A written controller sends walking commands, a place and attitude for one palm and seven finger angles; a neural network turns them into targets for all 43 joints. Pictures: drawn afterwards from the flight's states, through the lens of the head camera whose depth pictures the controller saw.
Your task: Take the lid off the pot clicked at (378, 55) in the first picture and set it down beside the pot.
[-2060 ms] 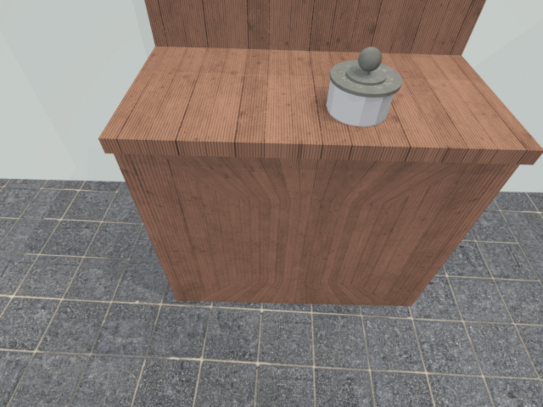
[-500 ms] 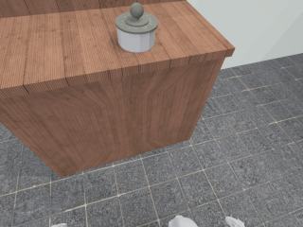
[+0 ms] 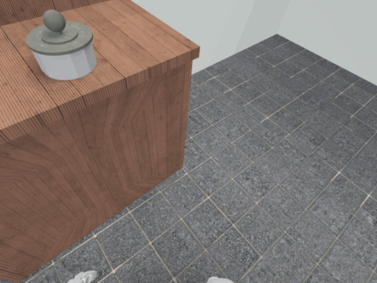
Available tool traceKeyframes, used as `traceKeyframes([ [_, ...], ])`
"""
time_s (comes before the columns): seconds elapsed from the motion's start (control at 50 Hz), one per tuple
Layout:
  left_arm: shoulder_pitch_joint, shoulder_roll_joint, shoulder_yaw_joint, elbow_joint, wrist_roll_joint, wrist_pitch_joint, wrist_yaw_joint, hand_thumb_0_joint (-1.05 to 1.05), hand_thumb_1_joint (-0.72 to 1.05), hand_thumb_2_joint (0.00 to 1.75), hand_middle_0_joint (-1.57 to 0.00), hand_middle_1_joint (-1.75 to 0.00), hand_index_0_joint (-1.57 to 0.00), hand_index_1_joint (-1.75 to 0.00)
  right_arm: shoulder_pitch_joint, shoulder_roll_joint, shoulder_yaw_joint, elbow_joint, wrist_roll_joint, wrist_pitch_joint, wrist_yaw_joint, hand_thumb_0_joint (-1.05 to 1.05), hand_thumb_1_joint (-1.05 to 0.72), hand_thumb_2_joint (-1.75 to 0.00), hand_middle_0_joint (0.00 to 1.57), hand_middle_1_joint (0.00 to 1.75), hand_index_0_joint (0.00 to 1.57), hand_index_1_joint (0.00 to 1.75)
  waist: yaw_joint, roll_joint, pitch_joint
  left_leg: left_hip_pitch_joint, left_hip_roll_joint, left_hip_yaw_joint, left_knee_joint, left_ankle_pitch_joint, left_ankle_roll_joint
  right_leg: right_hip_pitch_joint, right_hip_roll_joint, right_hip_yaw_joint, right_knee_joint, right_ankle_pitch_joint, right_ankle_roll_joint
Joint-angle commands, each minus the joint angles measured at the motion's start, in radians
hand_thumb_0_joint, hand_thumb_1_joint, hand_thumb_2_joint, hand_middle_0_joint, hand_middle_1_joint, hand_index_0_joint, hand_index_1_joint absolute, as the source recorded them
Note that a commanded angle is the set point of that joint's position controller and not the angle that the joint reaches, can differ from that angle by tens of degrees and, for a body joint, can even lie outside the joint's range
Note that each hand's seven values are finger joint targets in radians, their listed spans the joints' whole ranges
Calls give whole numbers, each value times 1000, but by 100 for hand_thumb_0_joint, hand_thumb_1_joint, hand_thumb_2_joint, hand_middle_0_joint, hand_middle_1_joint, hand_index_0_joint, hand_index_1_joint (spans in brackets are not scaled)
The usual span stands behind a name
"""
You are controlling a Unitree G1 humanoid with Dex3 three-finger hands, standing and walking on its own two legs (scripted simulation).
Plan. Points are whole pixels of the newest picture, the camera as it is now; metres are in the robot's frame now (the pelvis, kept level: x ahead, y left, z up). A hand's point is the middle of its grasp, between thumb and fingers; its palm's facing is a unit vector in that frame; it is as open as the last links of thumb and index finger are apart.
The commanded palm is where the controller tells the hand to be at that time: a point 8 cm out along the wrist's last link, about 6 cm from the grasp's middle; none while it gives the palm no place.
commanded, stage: walk to a spot facing it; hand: left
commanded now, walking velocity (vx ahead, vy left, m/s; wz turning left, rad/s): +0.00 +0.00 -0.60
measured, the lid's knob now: (54, 21) +0.65 +0.37 +0.18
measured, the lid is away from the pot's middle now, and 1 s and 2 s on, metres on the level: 0.00 0.00 0.00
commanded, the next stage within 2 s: turn to face it in 1.70 s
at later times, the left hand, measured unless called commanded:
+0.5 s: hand (134, 278) +0.15 +0.12 -0.15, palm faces -0.28 -0.93 -0.24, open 7.4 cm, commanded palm none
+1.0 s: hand (150, 256) +0.20 +0.09 -0.15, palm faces -0.59 -0.78 -0.19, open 7.4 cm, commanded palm none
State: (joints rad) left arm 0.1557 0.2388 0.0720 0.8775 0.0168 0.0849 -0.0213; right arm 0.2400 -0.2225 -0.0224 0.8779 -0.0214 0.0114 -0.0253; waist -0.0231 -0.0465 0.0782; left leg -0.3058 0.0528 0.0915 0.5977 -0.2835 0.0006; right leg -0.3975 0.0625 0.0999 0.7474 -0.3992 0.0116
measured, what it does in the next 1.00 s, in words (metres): steps on the spot, turning right: right foot, then left foot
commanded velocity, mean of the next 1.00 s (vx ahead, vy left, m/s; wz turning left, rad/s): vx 0.06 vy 0.00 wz -0.60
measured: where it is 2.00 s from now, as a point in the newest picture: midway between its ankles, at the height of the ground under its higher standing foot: outside the picture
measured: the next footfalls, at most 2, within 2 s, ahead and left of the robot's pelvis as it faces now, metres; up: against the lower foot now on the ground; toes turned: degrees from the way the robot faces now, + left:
right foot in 0.30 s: +0.03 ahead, -0.16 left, +0.00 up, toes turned -16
left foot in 0.66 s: +0.11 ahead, +0.06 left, +0.00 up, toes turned -21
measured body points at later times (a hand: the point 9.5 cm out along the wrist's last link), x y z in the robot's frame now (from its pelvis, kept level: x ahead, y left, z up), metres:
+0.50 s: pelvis +0.00 -0.04 +0.01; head +0.04 -0.06 +0.45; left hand +0.17 +0.17 -0.13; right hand -0.02 -0.31 -0.14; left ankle +0.04 +0.09 -0.67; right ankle -0.01 -0.15 -0.73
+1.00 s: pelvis +0.01 -0.02 +0.01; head +0.04 -0.03 +0.46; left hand +0.23 +0.13 -0.13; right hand -0.10 -0.25 -0.12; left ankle +0.07 +0.07 -0.73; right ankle -0.08 -0.14 -0.69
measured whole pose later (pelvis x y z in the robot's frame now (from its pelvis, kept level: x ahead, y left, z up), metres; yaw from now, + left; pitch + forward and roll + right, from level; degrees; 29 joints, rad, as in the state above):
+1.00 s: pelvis +0.01 -0.02 +0.01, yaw -38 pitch +0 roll -1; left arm 0.19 0.25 0.09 0.92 0.03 0.09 -0.06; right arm 0.27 -0.20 -0.02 0.90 -0.03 0.00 0.00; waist -0.01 -0.01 0.05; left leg -0.19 0.14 0.25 0.47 -0.27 -0.01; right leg -0.39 -0.07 -0.05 0.80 -0.43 0.05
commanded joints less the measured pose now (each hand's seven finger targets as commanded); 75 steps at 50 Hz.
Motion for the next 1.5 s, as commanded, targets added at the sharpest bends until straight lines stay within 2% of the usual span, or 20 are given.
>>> traceKeyframes([
  [0.0,-30,105,37,-86,7,-33,-17,0,90,90,-20,-30,-20,-30,-2,-182,-36,-70,-9,-23,-20,0,-90,-90,20,30,20,30,24,191,-30,91,317,-277,-355,76,148,-186,-86,-38,412,-45,33],
  [0.24,6,74,17,-75,0,-50,-15,0,90,90,-20,-30,-20,-30,67,-202,-78,-21,-5,-11,4,0,-90,-90,20,30,20,30,19,203,-117,131,283,75,-46,359,49,173,-72,-207,-234,125,5],
  [0.28,144,282,62,-37,11,-73,13,0,90,90,-20,-30,-20,-30,27,-73,-48,-83,5,-2,16,0,-90,-90,20,30,20,30,86,-310,-153,-311,78,135,426,-338,-75,450,-446,308,-439,540,-158],
  [0.3,187,279,63,-37,-9,-64,27,0,90,90,-20,-30,-20,-30,-32,-103,-50,-104,3,8,1,0,-90,-90,20,30,20,30,112,-211,-157,-324,77,-42,525,-356,-59,383,-478,297,-420,595,-227],
  [0.4,16,168,37,-78,0,-61,34,0,90,90,-20,-30,-20,-30,-41,-94,-52,-45,2,18,2,0,-90,-90,20,30,20,30,23,-99,-107,-214,66,-54,481,-140,-79,215,-289,130,-389,528,-189],
  [0.58,24,189,46,-75,-1,-44,24,0,90,90,-20,-30,-20,-30,-9,-83,-47,-62,16,-2,-10,0,-90,-90,20,30,20,30,15,-106,-134,15,-28,-43,25,-73,-54,150,-241,276,-337,470,-164],
  [0.62,8,140,38,-89,-10,-37,19,0,90,90,-20,-30,-20,-30,63,-134,-55,-53,13,-16,-19,0,-90,-90,20,30,20,30,-24,19,-157,233,82,-170,-237,1,-7,-20,-135,209,-197,296,-76],
  [0.64,25,80,28,-112,-15,-34,8,0,90,90,-20,-30,-20,-30,64,-239,-72,-69,0,-19,-19,0,-90,-90,20,30,20,30,-21,337,-133,293,338,-443,-358,32,91,-205,14,39,18,-55,-1],
  [0.66,15,110,35,-118,4,-39,3,0,90,90,-20,-30,-20,-30,55,-257,-69,-82,-2,-15,-17,0,-90,-90,20,30,20,30,-19,311,-98,194,452,-513,-376,50,181,-213,-30,-30,235,-190,23],
  [0.76,39,84,33,-49,4,-25,-18,0,90,90,-20,-30,-20,-30,-58,-148,-39,-93,-2,-24,-20,0,-90,-90,20,30,20,30,34,199,-72,146,251,-116,-299,293,123,-168,-93,-69,412,3,64],
  [0.92,-99,56,15,-89,10,-37,-42,0,90,90,-20,-30,-20,-30,94,-193,-69,-18,-10,-31,1,0,-90,-90,20,30,20,30,-45,223,-36,178,326,-86,-385,-193,119,-113,-134,-171,54,-38,36],
  [1.02,-11,55,16,-59,9,-66,-38,0,90,90,-20,-30,-20,-30,94,-202,-77,9,-11,-37,15,0,-90,-90,20,30,20,30,6,167,-85,106,306,36,-185,-146,57,162,-72,-256,-244,17,-4],
  [1.04,99,93,30,-22,9,-76,-27,0,90,90,-20,-30,-20,-30,74,-174,-70,0,-8,-36,19,0,-90,-90,20,30,20,30,64,68,-115,-38,256,92,-14,-163,13,379,-86,-222,-334,41,-35],
  [1.06,224,224,57,15,13,-91,-9,0,90,90,-20,-30,-20,-30,30,-95,-46,-41,6,-31,30,0,-90,-90,20,30,20,30,131,-252,-141,-355,129,203,305,-318,-50,602,-348,158,-495,-184,-146],
  [1.1,299,269,65,38,-8,-93,19,0,90,90,-20,-30,-20,-30,-148,-124,-46,-108,0,-31,31,0,-90,-90,20,30,20,30,164,-204,-55,-547,104,-40,554,-288,-47,485,-477,441,-582,-195,-257],
  [1.2,133,153,28,17,3,-127,16,0,90,90,-20,-30,-20,-30,-63,-93,-52,-26,-8,-39,45,0,-90,-90,20,30,20,30,42,-102,4,-356,105,-3,400,-32,-83,293,-309,109,-531,175,-193],
  [1.4,125,151,35,64,0,-131,16,0,90,90,-20,-30,-20,-30,26,-95,-56,-7,0,-80,35,0,-90,-90,20,30,20,30,-28,-46,-25,110,5,31,-58,78,-48,145,-225,96,-332,267,-135],
  [1.42,124,116,32,62,0,-130,12,0,90,90,-20,-30,-20,-30,173,-161,-73,37,-4,-85,18,0,-90,-90,20,30,20,30,-87,81,-102,325,64,-53,-121,2,-29,53,-153,56,-103,283,-101],
  [1.44,168,40,27,41,-13,-119,1,0,90,90,-20,-30,-20,-30,317,-293,-102,63,-23,-88,6,0,-90,-90,20,30,20,30,-126,407,-215,479,383,-472,-274,-205,60,-140,-5,-100,258,-91,-34],
  [1.48,101,39,23,13,5,-126,-3,0,90,90,-20,-30,-20,-30,245,-236,-75,51,-13,-75,4,0,-90,-90,20,30,20,30,-82,277,-111,285,473,-605,-428,-435,135,-271,-74,-44,565,-118,-47],
])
